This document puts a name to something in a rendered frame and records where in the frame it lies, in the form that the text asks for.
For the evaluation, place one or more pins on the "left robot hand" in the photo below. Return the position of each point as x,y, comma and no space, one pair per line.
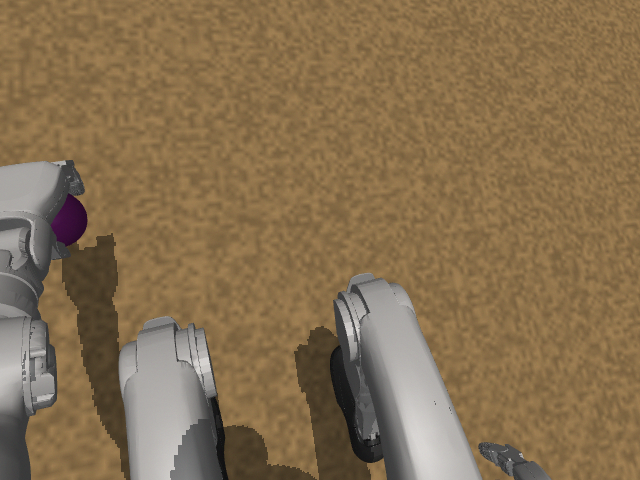
40,188

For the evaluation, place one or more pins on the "right robot hand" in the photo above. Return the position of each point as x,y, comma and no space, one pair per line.
512,462

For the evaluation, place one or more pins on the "right robot foot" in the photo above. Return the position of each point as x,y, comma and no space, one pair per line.
367,450

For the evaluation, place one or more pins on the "ball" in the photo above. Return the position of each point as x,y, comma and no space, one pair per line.
71,221

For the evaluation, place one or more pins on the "left robot foot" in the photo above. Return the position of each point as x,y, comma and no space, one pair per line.
220,436

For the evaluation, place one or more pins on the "left robot arm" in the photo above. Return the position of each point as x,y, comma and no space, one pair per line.
28,370

